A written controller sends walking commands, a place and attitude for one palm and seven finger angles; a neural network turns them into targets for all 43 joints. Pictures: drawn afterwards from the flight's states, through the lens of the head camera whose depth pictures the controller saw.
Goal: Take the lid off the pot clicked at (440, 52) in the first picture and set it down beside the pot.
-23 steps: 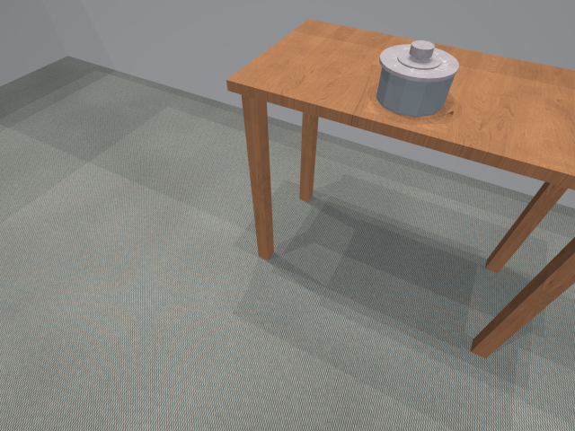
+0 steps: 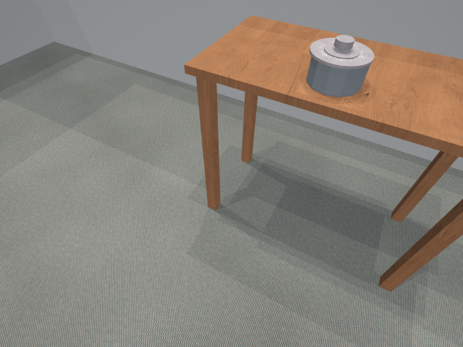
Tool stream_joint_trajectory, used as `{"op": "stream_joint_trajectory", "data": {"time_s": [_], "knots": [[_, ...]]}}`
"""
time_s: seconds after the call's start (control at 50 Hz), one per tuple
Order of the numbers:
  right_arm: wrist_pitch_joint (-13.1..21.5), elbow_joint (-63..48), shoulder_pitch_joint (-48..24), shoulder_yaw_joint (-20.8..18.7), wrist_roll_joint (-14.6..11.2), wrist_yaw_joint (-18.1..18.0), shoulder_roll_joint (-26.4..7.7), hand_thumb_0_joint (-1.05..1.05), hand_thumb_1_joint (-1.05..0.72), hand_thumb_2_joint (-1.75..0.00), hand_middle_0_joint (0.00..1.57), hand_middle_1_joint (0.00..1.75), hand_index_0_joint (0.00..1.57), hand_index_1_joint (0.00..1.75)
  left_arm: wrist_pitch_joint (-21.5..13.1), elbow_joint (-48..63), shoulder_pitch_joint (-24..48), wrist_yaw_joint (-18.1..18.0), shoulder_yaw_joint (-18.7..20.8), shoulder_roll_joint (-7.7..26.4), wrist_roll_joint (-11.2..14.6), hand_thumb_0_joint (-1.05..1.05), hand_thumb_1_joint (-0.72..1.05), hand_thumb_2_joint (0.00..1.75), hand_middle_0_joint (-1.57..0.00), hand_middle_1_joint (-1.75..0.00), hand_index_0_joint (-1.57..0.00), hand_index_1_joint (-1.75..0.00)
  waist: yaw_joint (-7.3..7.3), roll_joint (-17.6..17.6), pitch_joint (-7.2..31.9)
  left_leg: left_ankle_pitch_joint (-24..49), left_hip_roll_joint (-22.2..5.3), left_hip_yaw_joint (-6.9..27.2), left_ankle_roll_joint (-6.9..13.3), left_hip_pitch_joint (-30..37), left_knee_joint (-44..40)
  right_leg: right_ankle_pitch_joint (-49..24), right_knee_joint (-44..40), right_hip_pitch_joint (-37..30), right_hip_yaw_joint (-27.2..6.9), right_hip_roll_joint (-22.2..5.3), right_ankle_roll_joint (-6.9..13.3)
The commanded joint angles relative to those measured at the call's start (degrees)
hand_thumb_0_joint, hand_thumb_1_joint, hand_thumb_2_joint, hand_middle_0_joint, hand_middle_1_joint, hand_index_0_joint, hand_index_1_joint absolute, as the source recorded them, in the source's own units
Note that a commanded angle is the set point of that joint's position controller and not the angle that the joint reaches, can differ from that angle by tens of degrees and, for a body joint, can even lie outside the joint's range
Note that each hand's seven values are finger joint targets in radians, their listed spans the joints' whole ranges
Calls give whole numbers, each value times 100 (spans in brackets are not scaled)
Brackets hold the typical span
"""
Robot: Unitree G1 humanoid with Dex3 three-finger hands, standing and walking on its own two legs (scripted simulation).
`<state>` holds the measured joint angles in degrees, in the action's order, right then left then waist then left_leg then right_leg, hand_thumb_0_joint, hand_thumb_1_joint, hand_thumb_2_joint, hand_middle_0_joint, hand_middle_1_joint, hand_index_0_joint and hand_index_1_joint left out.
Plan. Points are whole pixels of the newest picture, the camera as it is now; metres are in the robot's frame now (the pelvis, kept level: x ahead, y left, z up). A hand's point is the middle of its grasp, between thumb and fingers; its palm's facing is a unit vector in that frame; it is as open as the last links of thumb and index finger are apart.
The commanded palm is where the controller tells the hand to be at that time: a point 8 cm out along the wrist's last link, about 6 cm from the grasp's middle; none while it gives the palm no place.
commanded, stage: look at it before walking up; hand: left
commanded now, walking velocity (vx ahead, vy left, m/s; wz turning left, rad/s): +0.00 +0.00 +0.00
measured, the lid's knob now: (344, 42) +0.83 -0.25 +0.15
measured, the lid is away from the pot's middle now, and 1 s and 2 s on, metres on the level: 0.00 0.00 0.00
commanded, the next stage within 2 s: turn to face it in 0.18 s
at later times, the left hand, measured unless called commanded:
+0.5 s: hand out of the picture +0.07 +0.24 -0.16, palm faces -0.06 -0.94 -0.33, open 7.4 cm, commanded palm none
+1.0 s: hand out of the picture +0.05 +0.15 -0.16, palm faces -0.20 -0.94 -0.26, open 7.4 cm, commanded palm none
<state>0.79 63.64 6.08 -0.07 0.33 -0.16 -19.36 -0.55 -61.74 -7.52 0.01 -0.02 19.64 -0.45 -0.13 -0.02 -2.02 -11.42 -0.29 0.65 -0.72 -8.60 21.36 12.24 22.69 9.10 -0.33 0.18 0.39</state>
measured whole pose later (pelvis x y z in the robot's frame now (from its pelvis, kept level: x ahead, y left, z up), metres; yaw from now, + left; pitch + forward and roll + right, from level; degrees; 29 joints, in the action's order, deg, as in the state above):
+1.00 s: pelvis -0.02 -0.03 +0.00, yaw -17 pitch +1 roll +2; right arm -3.0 57.0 9.2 -3.8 0.9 -1.5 -14.0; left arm 0.9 -54.7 -17.8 -0.8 2.4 9.1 -0.7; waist -1.5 -2.1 -2.5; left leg -17.9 -2.9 1.7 -3.5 -27.3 60.8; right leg 10.5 25.2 15.3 -4.3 4.9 4.4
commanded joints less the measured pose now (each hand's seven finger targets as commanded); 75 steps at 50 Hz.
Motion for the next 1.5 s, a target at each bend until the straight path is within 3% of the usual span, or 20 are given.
{"op": "stream_joint_trajectory", "data": {"time_s": [0.0, 0.32, 0.38, 0.5, 0.56, 0.62, 0.64, 0.66, 0.68, 0.72, 0.82, 0.92, 1.08, 1.18, 1.22, 1.24, 1.26, 1.32, 1.38, 1.48], "knots": [[150, -340, -235, -211, 9, -82, -1158, 0, -90, -90, 20, 30, 20, 30, -129, 319, 170, -71, 236, 1185, -6, 0, 90, 90, -20, -30, -20, -30, 17, -49, 493, 974, -637, 548, 216, 200, -303, -978, -394, -144, -598, -712, 156], [145, -360, -169, -253, 11, -112, -1178, 0, -90, -90, 20, 30, 20, 30, -83, 370, 107, -56, 279, 1207, -20, 0, 90, 90, -20, -30, -20, -30, 29, -29, 384, 958, -693, 358, 193, 386, -210, -1233, -336, 56, -745, -658, 198], [26, -400, 214, -179, 20, -145, -533, 0, -90, -90, 20, 30, 20, 30, 99, 407, -209, -82, 209, 630, -13, 0, 90, 90, -20, -30, -20, -30, 61, 47, 362, 882, -737, 98, 90, 312, 52, -1489, 7, 281, -821, -608, 118], [-75, -840, 319, -393, 43, -191, -759, 0, -90, -90, 20, 30, 20, 30, 255, 809, -395, -4, 304, 448, -39, 0, 90, 90, -20, -30, -20, -30, 57, -697, 167, 636, -1461, 405, 491, 226, -151, -428, 1426, 1213, -458, -59, -30], [-46, -1050, 153, -463, 51, -173, -746, 0, -90, -90, 20, 30, 20, 30, 311, 973, -556, 30, 370, 254, -47, 0, 90, 90, -20, -30, -20, -30, -51, -1104, 118, 1388, -2093, 532, 1054, -111, -335, 1628, 2824, 1332, -173, -137, -132], [-73, -1206, -169, -504, 72, -165, -678, 0, -90, -90, 20, 30, 20, 30, 253, 897, -1268, 69, 429, 169, -66, 0, 90, 90, -20, -30, -20, -30, -427, -643, 333, 1228, -1713, -258, 579, -521, 784, 695, 1465, 386, 12, -263, -82], [-126, -1223, -141, -496, 36, -149, -481, 0, -90, -90, 20, 30, 20, 30, 183, 819, -1546, 44, 496, 364, -102, 0, 90, 90, -20, -30, -20, -30, -543, 185, 346, 279, -1134, -660, 150, -958, 1921, -424, 305, -38, -417, -466, -39], [-164, -1379, 66, -400, 5, -122, 50, 0, -90, -90, 20, 30, 20, 30, 85, 848, -1605, -68, 611, 1030, -169, 0, 90, 90, -20, -30, -20, -30, -446, 2159, 253, -2057, -190, -864, -252, -2365, 3408, -1673, -590, -331, -2842, -1881, 331], [-208, -1413, -9, -405, 14, -144, -86, 0, -90, -90, 20, 30, 20, 30, 107, 892, -1665, -125, 580, 989, -64, 0, 90, 90, -20, -30, -20, -30, -450, 1624, 359, -2268, -183, -44, -186, -2232, 3928, -2146, -696, -47, -3084, -2123, 720], [-222, -1250, 79, -454, 23, -123, -59, 0, -90, -90, 20, 30, 20, 30, 122, 1044, -1140, -155, 596, 665, -61, 0, 90, 90, -20, -30, -20, -30, -212, 1063, 201, -1587, -346, 109, -139, -2314, 4367, -915, -683, 256, -2660, -1692, 818], [-206, -1030, 323, -448, 53, -120, 114, 0, -90, -90, 20, 30, 20, 30, 22, 1056, -1135, -146, 529, 238, -21, 0, 90, 90, -20, -30, -20, -30, -99, 492, 520, -710, -360, 105, -283, -2282, 4264, -1694, -396, -216, -1877, -1153, 761], [-251, -1041, 345, -448, 72, -153, 173, 0, -90, -90, 20, 30, 20, 30, 30, 974, -1372, -154, 540, 90, -39, 0, 90, 90, -20, -30, -20, -30, -132, 652, 486, -590, -290, 170, -310, -2425, 4078, -1245, -571, -350, -1972, -1030, 584], [-148, -1183, 227, -383, 25, -169, 311, 0, -90, -90, 20, 30, 20, 30, 68, 947, -1371, -150, 572, 178, -117, 0, 90, 90, -20, -30, -20, -30, -205, 739, 374, -1184, -167, 39, -182, -1746, 2587, -1223, -582, -16, -2409, -1131, 1095], [-47, -1017, 909, -368, -27, -204, 380, 0, -90, -90, 20, 30, 20, 30, 123, 1026, -976, -145, 605, 241, -76, 0, 90, 90, -20, -30, -20, -30, 75, 774, 469, -528, -1, -60, -30, -349, 896, -1003, -364, 717, -2324, -852, 808], [58, -915, 1345, -397, -34, -232, 114, 0, -90, -90, 20, 30, 20, 30, 148, 1117, -898, -141, 535, -64, -34, 0, 90, 90, -20, -30, -20, -30, 254, -68, 549, -354, -654, 597, 171, 732, -171, 148, 375, 1708, -1710, -203, 397], [55, -973, 1357, -462, 67, -221, -356, 0, -90, -90, 20, 30, 20, 30, 153, 1148, -999, -85, 485, -364, -9, 0, 90, 90, -20, -30, -20, -30, 233, -1585, 399, -970, -1782, 2015, 558, 841, -844, 1416, 1401, 2460, -841, 506, 79], [21, -1078, 1334, -456, 102, -212, -479, 0, -90, -90, 20, 30, 20, 30, 130, 1203, -800, -72, 507, -259, -75, 0, 90, 90, -20, -30, -20, -30, 267, -1462, 41, -1655, -2368, 2554, 973, 252, -1231, 1830, 2466, 2661, -384, 455, -93], [118, -1106, 1067, -323, 98, -225, -57, 0, -90, -90, 20, 30, 20, 30, 132, 1042, -812, 76, 585, -117, -195, 0, 90, 90, -20, -30, -20, -30, 36, -842, -317, -2247, -1760, 1914, 888, -423, -1445, 965, 3899, 2774, -438, 129, -116], [238, -953, 1313, -304, 79, -212, 62, 0, -90, -90, 20, 30, 20, 30, 101, 901, -971, 163, 516, -342, -160, 0, 90, 90, -20, -30, -20, -30, 6, -689, -326, -1453, -1295, 974, 740, -104, -1335, 226, 4300, 3001, -230, 8, -148], [345, -550, 2118, -274, 64, -233, 267, 0, -90, -90, 20, 30, 20, 30, 84, 964, -646, 177, 447, -441, -140, 0, 90, 90, -20, -30, -20, -30, 215, -631, -499, -809, -1512, 903, 943, 514, -1362, -49, 4000, 3541, -155, -331, -179]]}}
